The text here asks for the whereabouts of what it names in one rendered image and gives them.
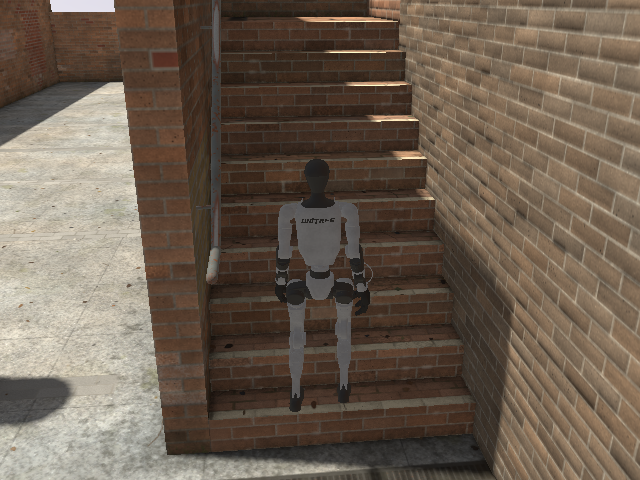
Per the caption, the robot left upper arm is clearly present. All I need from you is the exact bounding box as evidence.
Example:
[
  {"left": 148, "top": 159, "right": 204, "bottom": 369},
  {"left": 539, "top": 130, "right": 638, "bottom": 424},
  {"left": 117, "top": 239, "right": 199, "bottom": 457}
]
[{"left": 278, "top": 203, "right": 297, "bottom": 259}]

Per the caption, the humanoid robot torso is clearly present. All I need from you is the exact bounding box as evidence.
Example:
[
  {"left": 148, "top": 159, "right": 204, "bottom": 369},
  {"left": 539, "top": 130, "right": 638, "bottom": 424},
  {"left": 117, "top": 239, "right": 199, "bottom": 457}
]
[{"left": 295, "top": 197, "right": 342, "bottom": 300}]

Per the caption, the robot right upper arm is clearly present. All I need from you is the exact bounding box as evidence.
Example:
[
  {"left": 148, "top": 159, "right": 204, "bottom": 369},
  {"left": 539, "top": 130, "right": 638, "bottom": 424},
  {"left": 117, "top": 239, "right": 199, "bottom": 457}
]
[{"left": 339, "top": 202, "right": 360, "bottom": 259}]

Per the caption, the robot right forearm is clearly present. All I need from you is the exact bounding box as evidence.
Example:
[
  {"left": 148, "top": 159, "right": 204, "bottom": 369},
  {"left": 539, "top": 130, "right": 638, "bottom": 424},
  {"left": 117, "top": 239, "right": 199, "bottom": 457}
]
[{"left": 349, "top": 244, "right": 368, "bottom": 292}]

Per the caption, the left robot hand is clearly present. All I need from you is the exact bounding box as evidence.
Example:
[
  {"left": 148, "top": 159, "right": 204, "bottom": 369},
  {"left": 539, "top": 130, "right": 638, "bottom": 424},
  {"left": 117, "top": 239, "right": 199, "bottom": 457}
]
[{"left": 275, "top": 281, "right": 288, "bottom": 303}]

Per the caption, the robot left thigh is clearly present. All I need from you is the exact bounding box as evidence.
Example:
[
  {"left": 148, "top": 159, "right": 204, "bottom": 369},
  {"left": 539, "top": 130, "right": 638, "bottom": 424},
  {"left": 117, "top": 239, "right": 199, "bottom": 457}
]
[{"left": 286, "top": 279, "right": 306, "bottom": 349}]

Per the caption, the right robot hand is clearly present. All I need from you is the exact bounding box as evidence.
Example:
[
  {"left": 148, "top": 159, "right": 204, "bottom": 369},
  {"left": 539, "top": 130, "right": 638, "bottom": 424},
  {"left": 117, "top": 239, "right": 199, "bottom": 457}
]
[{"left": 347, "top": 288, "right": 370, "bottom": 316}]

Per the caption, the robot left forearm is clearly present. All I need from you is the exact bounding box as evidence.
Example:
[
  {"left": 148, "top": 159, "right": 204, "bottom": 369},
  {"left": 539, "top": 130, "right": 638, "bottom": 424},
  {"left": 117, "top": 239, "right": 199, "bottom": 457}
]
[{"left": 275, "top": 245, "right": 290, "bottom": 285}]

